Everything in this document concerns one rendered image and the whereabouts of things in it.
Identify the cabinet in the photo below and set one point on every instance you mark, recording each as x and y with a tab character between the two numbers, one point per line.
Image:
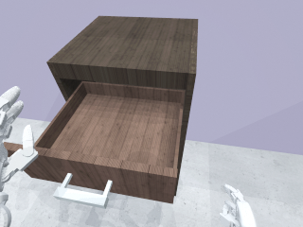
137	51

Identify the handle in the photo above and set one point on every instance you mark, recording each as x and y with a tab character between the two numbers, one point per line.
92	199

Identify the robot left forearm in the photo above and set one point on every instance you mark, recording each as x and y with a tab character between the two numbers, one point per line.
5	214

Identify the right robot hand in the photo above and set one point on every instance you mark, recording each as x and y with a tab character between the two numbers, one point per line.
241	213

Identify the left robot hand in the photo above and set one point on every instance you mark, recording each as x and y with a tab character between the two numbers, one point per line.
22	158

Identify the drawer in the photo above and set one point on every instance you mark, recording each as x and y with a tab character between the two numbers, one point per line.
126	134

